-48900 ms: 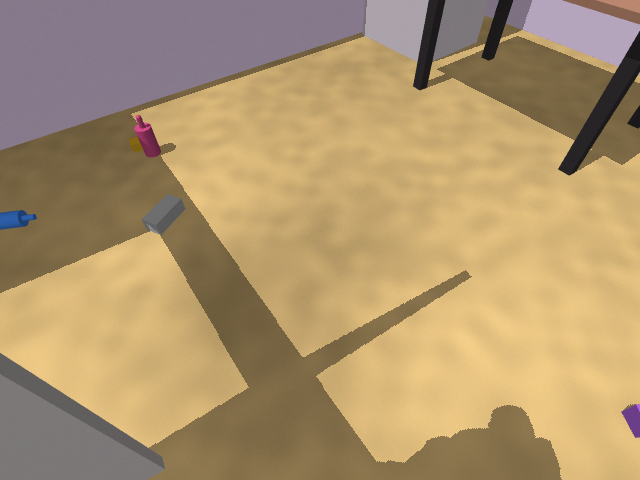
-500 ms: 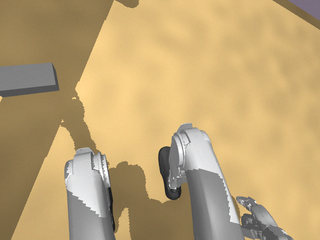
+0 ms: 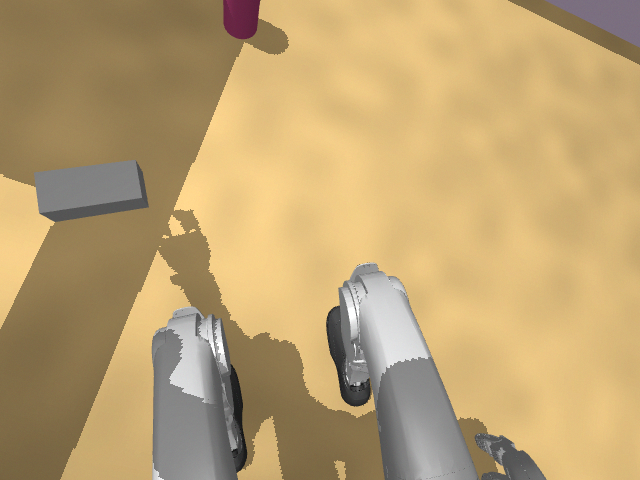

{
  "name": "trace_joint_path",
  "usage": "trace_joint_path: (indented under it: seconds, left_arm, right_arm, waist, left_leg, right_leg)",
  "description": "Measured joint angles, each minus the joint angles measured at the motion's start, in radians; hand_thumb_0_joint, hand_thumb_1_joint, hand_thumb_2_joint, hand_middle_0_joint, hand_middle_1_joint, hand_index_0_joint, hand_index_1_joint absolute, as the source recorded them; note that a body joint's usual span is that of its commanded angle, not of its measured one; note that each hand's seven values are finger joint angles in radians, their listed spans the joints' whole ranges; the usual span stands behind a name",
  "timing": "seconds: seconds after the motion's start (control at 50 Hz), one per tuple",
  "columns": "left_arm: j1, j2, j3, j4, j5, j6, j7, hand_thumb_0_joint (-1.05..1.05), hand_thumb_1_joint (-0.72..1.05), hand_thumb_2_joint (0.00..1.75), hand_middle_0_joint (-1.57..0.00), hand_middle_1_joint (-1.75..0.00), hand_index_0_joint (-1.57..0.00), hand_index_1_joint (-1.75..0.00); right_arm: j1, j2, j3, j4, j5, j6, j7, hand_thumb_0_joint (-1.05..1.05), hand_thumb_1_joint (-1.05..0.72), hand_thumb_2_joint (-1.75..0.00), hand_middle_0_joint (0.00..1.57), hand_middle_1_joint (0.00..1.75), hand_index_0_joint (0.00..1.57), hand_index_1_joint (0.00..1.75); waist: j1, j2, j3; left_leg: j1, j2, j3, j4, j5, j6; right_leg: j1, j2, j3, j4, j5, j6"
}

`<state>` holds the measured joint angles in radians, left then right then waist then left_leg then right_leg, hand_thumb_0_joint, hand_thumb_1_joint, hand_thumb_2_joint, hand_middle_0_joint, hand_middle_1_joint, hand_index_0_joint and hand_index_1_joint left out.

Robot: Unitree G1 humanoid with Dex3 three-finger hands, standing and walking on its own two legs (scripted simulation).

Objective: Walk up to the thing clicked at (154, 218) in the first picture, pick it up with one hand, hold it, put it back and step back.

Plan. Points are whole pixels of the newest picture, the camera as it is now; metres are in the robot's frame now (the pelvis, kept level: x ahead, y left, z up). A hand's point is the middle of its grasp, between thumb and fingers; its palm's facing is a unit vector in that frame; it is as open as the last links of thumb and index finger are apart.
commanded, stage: go down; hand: left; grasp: from above
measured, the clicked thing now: (95, 191) +0.57 +0.30 -0.42
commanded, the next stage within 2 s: withdraw in 1.42 s
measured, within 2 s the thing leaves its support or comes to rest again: neither
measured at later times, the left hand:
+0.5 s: hand out of the picture +0.52 +0.35 +0.00, palm faces -0.45 -0.08 -0.89, open 13.8 cm
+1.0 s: hand out of the picture +0.53 +0.35 +0.02, palm faces -0.44 -0.08 -0.89, open 13.9 cm
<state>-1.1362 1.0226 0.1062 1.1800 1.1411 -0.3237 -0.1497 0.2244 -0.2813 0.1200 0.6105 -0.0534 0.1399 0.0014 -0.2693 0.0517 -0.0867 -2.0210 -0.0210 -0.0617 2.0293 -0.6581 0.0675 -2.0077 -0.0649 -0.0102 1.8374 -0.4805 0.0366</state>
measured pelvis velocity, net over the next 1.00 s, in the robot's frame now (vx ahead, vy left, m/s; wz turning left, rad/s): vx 0.02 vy -0.02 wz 0.02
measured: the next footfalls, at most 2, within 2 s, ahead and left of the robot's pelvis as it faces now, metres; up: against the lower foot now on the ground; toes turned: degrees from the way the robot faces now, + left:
none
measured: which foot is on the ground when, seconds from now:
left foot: down 0.00-1.00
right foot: down 0.00-1.00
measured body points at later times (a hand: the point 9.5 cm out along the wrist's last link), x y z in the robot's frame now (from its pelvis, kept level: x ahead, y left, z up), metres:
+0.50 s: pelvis +0.01 -0.01 +0.04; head +0.24 +0.04 +0.42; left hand +0.54 +0.35 +0.05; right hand +0.06 -0.29 -0.06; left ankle +0.08 +0.09 -0.42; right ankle +0.15 -0.17 -0.42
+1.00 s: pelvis +0.02 -0.02 +0.06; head +0.25 +0.04 +0.44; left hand +0.54 +0.35 +0.07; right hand +0.06 -0.29 -0.06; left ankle +0.08 +0.09 -0.42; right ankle +0.15 -0.17 -0.42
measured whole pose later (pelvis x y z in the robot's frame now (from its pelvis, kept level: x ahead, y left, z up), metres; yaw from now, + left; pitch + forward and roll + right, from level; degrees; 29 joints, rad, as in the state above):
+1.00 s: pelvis +0.02 -0.02 +0.06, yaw +1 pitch +36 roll -7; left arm -1.10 1.04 0.13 1.25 1.14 -0.38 -0.10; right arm 0.18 -0.27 0.11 0.65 -0.04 0.13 -0.01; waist -0.25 0.04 -0.10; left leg -1.83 0.00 -0.08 1.85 -0.65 0.02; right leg -1.84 -0.05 -0.03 1.68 -0.48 0.05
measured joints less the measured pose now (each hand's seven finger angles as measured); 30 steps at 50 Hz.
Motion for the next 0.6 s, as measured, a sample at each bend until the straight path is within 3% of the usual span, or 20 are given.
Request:
trace_joint_path:
  seconds: [0.38,0.6]
  left_arm:
    - [0.016,0.008,0.009,0.048,-0.011,-0.034,0.028,0.0,-0.47,0.93,-0.07,-1.09,-0.1,-1.06]
    - [0.029,0.02,0.023,0.071,0.003,-0.065,0.043,0.0,-0.47,0.92,-0.07,-1.09,-0.1,-1.06]
  right_arm:
    - [-0.036,-0.002,-0.012,0.02,0.009,-0.017,-0.005,0.0,-0.91,-0.89,0.21,0.3,0.2,0.3]
    - [-0.037,0.002,-0.011,0.024,0.009,-0.019,-0.008,0.0,-0.91,-0.89,0.21,0.3,0.2,0.3]
  waist:
    - [0.01,-0.011,-0.008]
    - [0.01,-0.018,-0.013]
  left_leg:
    - [0.129,0.01,-0.011,-0.123,0.005,-0.028]
    - [0.149,0.014,-0.016,-0.14,0.001,-0.041]
  right_leg:
    - [0.115,0.006,-0.013,-0.105,0.004,0.013]
    - [0.127,0.009,-0.016,-0.113,-0.001,0.014]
